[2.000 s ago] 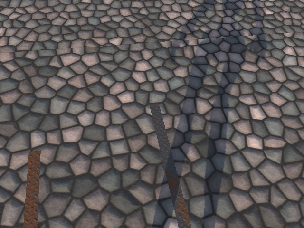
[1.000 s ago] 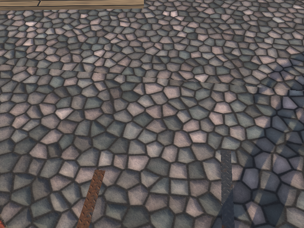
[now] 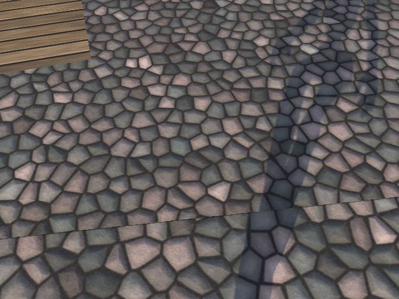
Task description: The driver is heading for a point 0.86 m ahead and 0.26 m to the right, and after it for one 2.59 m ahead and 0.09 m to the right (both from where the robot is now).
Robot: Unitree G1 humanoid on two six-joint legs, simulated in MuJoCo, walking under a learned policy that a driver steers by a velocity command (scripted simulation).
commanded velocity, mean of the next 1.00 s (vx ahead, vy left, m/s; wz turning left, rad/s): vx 0.19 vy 0.00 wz -0.70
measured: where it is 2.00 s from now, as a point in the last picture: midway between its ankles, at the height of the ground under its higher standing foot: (300, 246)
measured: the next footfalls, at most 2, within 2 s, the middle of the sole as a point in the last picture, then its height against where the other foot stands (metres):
left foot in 0.44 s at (189, 293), level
right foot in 0.84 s outside the picture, level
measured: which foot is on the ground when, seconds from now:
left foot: down 0.00-0.00, up 0.02-0.42, down 0.44-0.84, up 0.86-1.00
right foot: down 0.00-0.44, up 0.46-0.82, down 0.84-1.00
